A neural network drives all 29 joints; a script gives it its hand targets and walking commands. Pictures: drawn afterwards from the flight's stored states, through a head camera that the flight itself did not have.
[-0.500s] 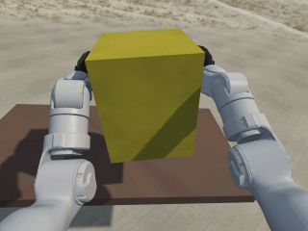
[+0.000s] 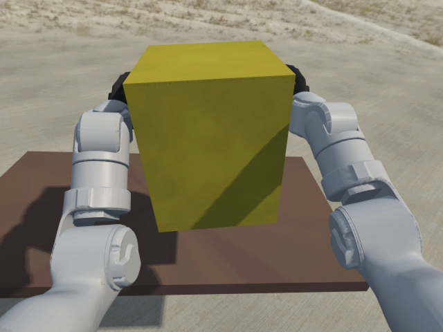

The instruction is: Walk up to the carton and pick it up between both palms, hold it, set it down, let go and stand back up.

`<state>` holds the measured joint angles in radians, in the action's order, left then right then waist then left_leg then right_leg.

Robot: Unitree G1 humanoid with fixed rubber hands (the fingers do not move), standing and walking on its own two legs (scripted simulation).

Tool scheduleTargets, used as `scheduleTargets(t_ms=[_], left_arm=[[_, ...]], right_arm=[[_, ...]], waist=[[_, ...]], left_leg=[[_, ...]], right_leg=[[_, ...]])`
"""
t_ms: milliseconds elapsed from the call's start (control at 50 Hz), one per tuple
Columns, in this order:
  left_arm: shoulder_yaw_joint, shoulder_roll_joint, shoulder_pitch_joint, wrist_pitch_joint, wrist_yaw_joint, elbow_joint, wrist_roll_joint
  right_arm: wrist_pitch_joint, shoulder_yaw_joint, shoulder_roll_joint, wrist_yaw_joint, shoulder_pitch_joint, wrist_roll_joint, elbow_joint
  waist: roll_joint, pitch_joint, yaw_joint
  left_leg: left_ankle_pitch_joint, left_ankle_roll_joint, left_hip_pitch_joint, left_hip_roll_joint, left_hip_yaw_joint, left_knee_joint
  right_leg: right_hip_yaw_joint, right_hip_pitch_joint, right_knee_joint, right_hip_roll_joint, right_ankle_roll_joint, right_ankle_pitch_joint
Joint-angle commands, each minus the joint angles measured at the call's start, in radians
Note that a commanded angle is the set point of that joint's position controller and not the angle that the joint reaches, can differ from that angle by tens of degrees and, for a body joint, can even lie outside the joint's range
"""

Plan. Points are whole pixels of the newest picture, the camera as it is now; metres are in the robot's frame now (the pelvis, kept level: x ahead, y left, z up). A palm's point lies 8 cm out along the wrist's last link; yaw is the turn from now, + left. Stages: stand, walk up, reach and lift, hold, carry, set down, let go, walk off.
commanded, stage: hold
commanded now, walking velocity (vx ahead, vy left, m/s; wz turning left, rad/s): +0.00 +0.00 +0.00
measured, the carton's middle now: (211, 132) +0.37 +0.00 +0.26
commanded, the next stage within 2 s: none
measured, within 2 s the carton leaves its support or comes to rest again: neither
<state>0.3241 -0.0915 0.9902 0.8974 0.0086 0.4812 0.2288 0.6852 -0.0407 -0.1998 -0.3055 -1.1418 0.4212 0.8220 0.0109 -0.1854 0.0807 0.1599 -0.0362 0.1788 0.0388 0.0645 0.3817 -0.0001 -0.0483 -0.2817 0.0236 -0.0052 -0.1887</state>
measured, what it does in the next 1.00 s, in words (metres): stands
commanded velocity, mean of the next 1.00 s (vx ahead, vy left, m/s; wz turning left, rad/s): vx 0.00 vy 0.00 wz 0.00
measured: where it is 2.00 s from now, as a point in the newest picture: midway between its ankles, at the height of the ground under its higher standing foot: outside the picture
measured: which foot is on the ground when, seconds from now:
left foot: down 0.00-1.00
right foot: down 0.00-1.00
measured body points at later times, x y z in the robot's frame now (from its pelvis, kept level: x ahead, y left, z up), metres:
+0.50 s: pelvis +0.00 +0.00 +0.00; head -0.09 +0.02 +0.44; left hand +0.39 +0.15 +0.30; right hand +0.38 -0.15 +0.31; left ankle +0.03 +0.14 -0.75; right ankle -0.02 -0.12 -0.75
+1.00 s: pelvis +0.00 +0.00 +0.00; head -0.09 +0.03 +0.44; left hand +0.39 +0.14 +0.28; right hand +0.38 -0.15 +0.30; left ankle +0.03 +0.14 -0.75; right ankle -0.02 -0.12 -0.75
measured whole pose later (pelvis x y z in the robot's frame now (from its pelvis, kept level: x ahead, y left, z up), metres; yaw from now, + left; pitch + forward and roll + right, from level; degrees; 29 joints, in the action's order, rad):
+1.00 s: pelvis +0.00 +0.00 +0.00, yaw -1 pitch -2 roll -2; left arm 0.31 -0.07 0.96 0.90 -0.01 0.44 0.23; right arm 0.69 -0.05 -0.21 -0.31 -1.10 0.46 0.79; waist 0.01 -0.19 0.09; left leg 0.16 -0.04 0.20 0.04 0.07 0.39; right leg 0.02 -0.07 -0.28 0.03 0.00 -0.18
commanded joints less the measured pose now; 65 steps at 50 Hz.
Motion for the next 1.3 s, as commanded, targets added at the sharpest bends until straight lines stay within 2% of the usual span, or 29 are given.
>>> scheduleTargets(t_ms=[0,40,60,100,160,220,240,280,360,380,480,560,620,680,720,740,760,800,840,880,920,940,980,1020,1080,1120,1160,1240,1280], left_arm=[[-0.320,0.565,0.825,-0.105,0.124,-0.199,-0.210],[-0.316,0.567,0.788,-0.093,0.132,-0.170,-0.195],[-0.264,0.546,0.772,-0.087,0.136,-0.146,-0.163],[-0.341,0.565,0.807,-0.090,0.140,-0.206,-0.203],[-0.331,0.575,0.885,-0.103,0.113,-0.197,-0.209],[-0.358,0.571,0.883,-0.108,0.126,-0.235,-0.237],[-0.341,0.582,0.890,-0.106,0.112,-0.237,-0.218],[-0.322,0.572,0.846,-0.102,0.106,-0.173,-0.214],[-0.289,0.540,0.827,-0.105,0.134,-0.172,-0.206],[-0.221,0.511,0.741,-0.092,0.137,-0.076,-0.156],[-0.355,0.584,0.882,-0.113,0.122,-0.170,-0.243],[-0.268,0.559,0.822,-0.110,0.115,-0.178,-0.197],[-0.321,0.555,0.821,-0.098,0.140,-0.135,-0.234],[-0.307,0.571,0.833,-0.093,0.125,-0.163,-0.191],[-0.351,0.591,0.812,-0.085,0.131,-0.160,-0.207],[-0.301,0.579,0.775,-0.082,0.129,-0.134,-0.183],[-0.316,0.564,0.779,-0.089,0.137,-0.168,-0.202],[-0.361,0.591,0.800,-0.087,0.127,-0.194,-0.201],[-0.380,0.577,0.806,-0.092,0.136,-0.253,-0.229],[-0.328,0.579,0.811,-0.091,0.124,-0.212,-0.202],[-0.361,0.586,0.824,-0.094,0.113,-0.291,-0.211],[-0.296,0.564,0.798,-0.090,0.105,-0.210,-0.175],[-0.334,0.550,0.824,-0.098,0.111,-0.249,-0.226],[-0.326,0.570,0.851,-0.100,0.104,-0.254,-0.228],[-0.329,0.575,0.834,-0.094,0.110,-0.164,-0.219],[-0.266,0.545,0.779,-0.088,0.113,-0.120,-0.173],[-0.264,0.552,0.796,-0.088,0.132,-0.041,-0.172],[-0.259,0.534,0.808,-0.106,0.140,-0.079,-0.178],[-0.300,0.551,0.831,-0.109,0.155,-0.127,-0.206]], right_arm=[[-0.018,-0.147,0.648,0.150,-0.722,0.173,-0.272],[-0.016,-0.118,0.617,0.148,-0.724,0.173,-0.290],[-0.020,-0.164,0.647,0.152,-0.753,0.198,-0.280],[-0.022,-0.131,0.633,0.141,-0.720,0.188,-0.300],[-0.027,-0.132,0.639,0.164,-0.796,0.181,-0.259],[-0.026,-0.109,0.657,0.155,-0.747,0.164,-0.296],[-0.032,-0.144,0.653,0.165,-0.803,0.196,-0.291],[-0.032,-0.139,0.639,0.164,-0.812,0.186,-0.300],[-0.025,-0.128,0.665,0.141,-0.752,0.164,-0.304],[-0.014,-0.172,0.691,0.138,-0.771,0.171,-0.298],[-0.032,-0.111,0.622,0.145,-0.803,0.174,-0.307],[-0.035,-0.185,0.680,0.151,-0.825,0.204,-0.350],[-0.017,-0.116,0.626,0.136,-0.741,0.165,-0.281],[-0.016,-0.128,0.615,0.148,-0.741,0.191,-0.241],[-0.016,-0.084,0.576,0.145,-0.723,0.165,-0.269],[-0.022,-0.122,0.596,0.147,-0.757,0.186,-0.275],[-0.018,-0.103,0.592,0.138,-0.701,0.175,-0.272],[-0.018,-0.113,0.581,0.146,-0.742,0.196,-0.276],[-0.015,-0.128,0.611,0.137,-0.683,0.190,-0.311],[-0.020,-0.155,0.625,0.149,-0.769,0.207,-0.333],[-0.030,-0.171,0.634,0.155,-0.757,0.223,-0.382],[-0.037,-0.197,0.655,0.158,-0.850,0.224,-0.398],[-0.027,-0.178,0.675,0.147,-0.758,0.200,-0.395],[-0.030,-0.195,0.703,0.158,-0.830,0.203,-0.407],[-0.012,-0.128,0.639,0.155,-0.769,0.172,-0.258],[-0.011,-0.160,0.660,0.155,-0.763,0.178,-0.268],[-0.007,-0.075,0.606,0.150,-0.771,0.140,-0.205],[-0.019,-0.116,0.659,0.137,-0.793,0.159,-0.263],[-0.008,-0.104,0.648,0.123,-0.737,0.162,-0.261]], waist=[[-0.061,-0.331,0.015],[-0.062,-0.334,0.045],[-0.048,-0.305,-0.038],[-0.090,-0.349,0.028],[-0.094,-0.315,-0.003],[-0.081,-0.367,0.044],[-0.115,-0.400,-0.011],[-0.076,-0.365,-0.017],[-0.024,-0.366,0.022],[0.027,-0.302,-0.042],[-0.086,-0.378,0.024],[-0.007,-0.383,-0.049],[-0.021,-0.326,0.046],[-0.089,-0.341,0.004],[-0.111,-0.301,0.062],[-0.086,-0.298,-0.001],[-0.080,-0.307,0.041],[-0.153,-0.328,0.033],[-0.112,-0.382,0.075],[-0.097,-0.382,-0.002],[-0.119,-0.417,-0.006],[-0.066,-0.401,-0.077],[-0.040,-0.402,-0.007],[0.000,-0.420,-0.034],[-0.056,-0.321,0.009],[-0.004,-0.279,-0.035],[-0.017,-0.195,0.020],[-0.017,-0.342,-0.004],[-0.035,-0.314,0.064]], left_leg=[[-0.222,-0.023,-0.183,-0.075,-0.027,-0.019],[-0.213,-0.021,-0.189,-0.083,-0.035,-0.015],[-0.243,-0.011,-0.176,-0.086,-0.040,-0.018],[-0.250,-0.039,-0.186,-0.078,-0.032,-0.006],[-0.202,-0.030,-0.180,-0.064,-0.025,-0.022],[-0.169,-0.028,-0.163,-0.078,-0.031,-0.014],[-0.223,-0.027,-0.197,-0.077,-0.034,-0.012],[-0.189,-0.016,-0.192,-0.075,-0.030,-0.012],[-0.138,0.004,-0.159,-0.093,-0.044,-0.022],[-0.138,0.026,-0.145,-0.092,-0.043,-0.033],[-0.195,-0.031,-0.197,-0.071,-0.024,-0.010],[-0.248,0.006,-0.206,-0.080,-0.032,-0.003],[-0.193,-0.016,-0.178,-0.074,-0.029,-0.012],[-0.255,-0.037,-0.198,-0.063,-0.021,-0.008],[-0.231,-0.044,-0.179,-0.065,-0.022,-0.006],[-0.261,-0.033,-0.177,-0.071,-0.030,-0.010],[-0.231,-0.032,-0.185,-0.073,-0.033,-0.010],[-0.286,-0.056,-0.210,-0.067,-0.026,-0.002],[-0.278,-0.052,-0.212,-0.080,-0.024,0.006],[-0.248,-0.032,-0.207,-0.078,-0.029,-0.008],[-0.310,-0.045,-0.220,-0.079,-0.029,0.012],[-0.295,-0.007,-0.224,-0.086,-0.033,0.005],[-0.230,-0.014,-0.201,-0.084,-0.034,0.002],[-0.204,0.001,-0.181,-0.081,-0.030,-0.006],[-0.151,-0.019,-0.175,-0.073,-0.028,-0.023],[-0.173,0.003,-0.172,-0.079,-0.032,-0.022],[-0.061,-0.002,-0.130,-0.068,-0.028,-0.057],[-0.147,0.001,-0.158,-0.085,-0.035,-0.027],[-0.146,-0.018,-0.156,-0.094,-0.032,-0.017]], right_leg=[[0.007,-0.012,0.024,0.065,-0.052,0.213],[0.007,0.000,0.029,0.059,-0.058,0.241],[0.005,0.029,0.025,0.065,-0.058,0.224],[0.006,0.017,0.022,0.061,-0.049,0.244],[-0.004,-0.064,0.034,0.072,-0.042,0.139],[0.013,-0.020,0.023,0.054,-0.057,0.183],[0.009,-0.021,0.021,0.062,-0.052,0.193],[0.006,-0.037,0.034,0.065,-0.052,0.160],[0.024,0.028,0.032,0.039,-0.071,0.246],[0.025,0.041,0.036,0.039,-0.078,0.256],[0.007,-0.063,0.030,0.067,-0.049,0.171],[0.006,0.015,0.029,0.071,-0.062,0.250],[0.019,-0.014,0.032,0.059,-0.062,0.238],[0.004,-0.017,0.020,0.075,-0.042,0.204],[0.005,-0.032,0.036,0.068,-0.039,0.205],[0.011,0.002,0.033,0.072,-0.043,0.211],[0.016,0.004,0.034,0.060,-0.050,0.238],[0.005,-0.009,0.025,0.069,-0.039,0.237],[0.018,0.030,0.013,0.059,-0.051,0.323],[0.008,-0.009,0.018,0.066,-0.053,0.227],[0.002,0.015,0.006,0.071,-0.049,0.270],[0.003,0.007,0.024,0.069,-0.057,0.232],[0.009,0.013,0.019,0.062,-0.063,0.246],[-0.002,0.015,0.017,0.071,-0.067,0.217],[0.014,-0.050,0.026,0.058,-0.052,0.185],[0.005,-0.035,0.035,0.066,-0.060,0.182],[0.005,-0.084,0.064,0.054,-0.052,0.073],[0.016,0.006,0.032,0.046,-0.065,0.236],[0.020,0.021,0.025,0.042,-0.071,0.298]])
